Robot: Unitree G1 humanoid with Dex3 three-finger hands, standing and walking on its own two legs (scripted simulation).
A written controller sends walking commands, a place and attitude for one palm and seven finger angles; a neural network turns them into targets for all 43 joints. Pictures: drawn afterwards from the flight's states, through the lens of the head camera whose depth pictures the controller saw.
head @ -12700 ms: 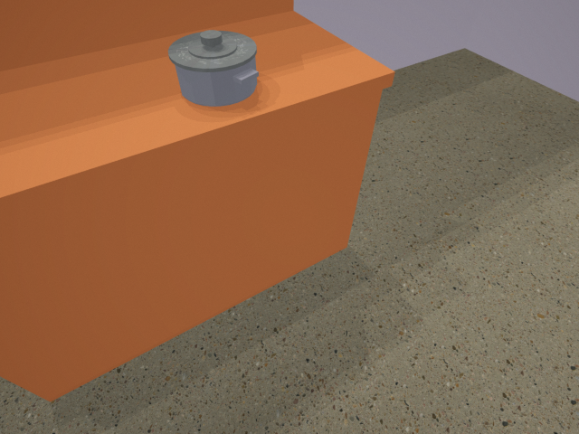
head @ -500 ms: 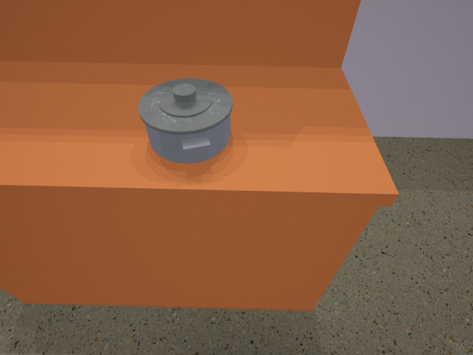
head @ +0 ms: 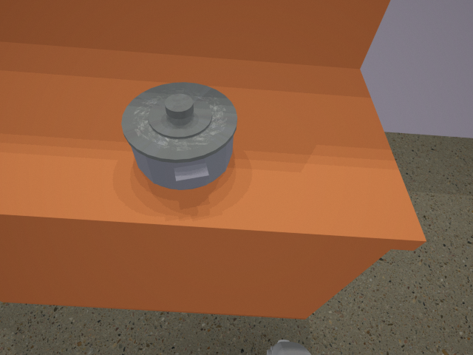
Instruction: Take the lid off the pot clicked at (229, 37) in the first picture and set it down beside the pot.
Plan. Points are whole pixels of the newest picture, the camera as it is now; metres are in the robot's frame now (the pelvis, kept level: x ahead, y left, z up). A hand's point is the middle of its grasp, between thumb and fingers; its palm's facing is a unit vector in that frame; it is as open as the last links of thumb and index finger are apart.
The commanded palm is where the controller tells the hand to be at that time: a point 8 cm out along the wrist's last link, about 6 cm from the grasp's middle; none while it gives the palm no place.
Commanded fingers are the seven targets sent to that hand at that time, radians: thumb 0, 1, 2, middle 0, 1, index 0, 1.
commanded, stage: come to a stop and stand still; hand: left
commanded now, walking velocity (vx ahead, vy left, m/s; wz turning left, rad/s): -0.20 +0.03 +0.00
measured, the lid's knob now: (179, 106) +0.47 +0.13 +0.15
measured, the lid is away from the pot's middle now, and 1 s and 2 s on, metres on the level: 0.00 0.00 0.00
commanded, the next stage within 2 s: look again from close up in 1.14 s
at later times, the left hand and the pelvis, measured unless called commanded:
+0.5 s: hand out of the picture +0.06 +0.19 -0.19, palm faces +0.01 -0.97 -0.22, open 7.3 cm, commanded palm none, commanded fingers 0.00 0.90 0.90 -0.20 -0.30 -0.20 -0.30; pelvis +0.01 +0.01 -0.01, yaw -2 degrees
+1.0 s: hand out of the picture -0.02 +0.26 -0.17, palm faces -0.01 -0.97 -0.26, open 7.4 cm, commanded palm none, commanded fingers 0.00 0.90 0.90 -0.20 -0.30 -0.20 -0.30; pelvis -0.03 +0.07 +0.00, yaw -3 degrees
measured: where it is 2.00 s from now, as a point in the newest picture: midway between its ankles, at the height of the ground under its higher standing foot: outside the picture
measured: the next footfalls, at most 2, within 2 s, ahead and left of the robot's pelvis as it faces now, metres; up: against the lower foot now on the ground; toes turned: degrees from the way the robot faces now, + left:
right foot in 0.16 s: +0.10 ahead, -0.15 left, +0.00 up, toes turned -2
left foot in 0.54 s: +0.06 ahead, +0.14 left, +0.00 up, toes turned -1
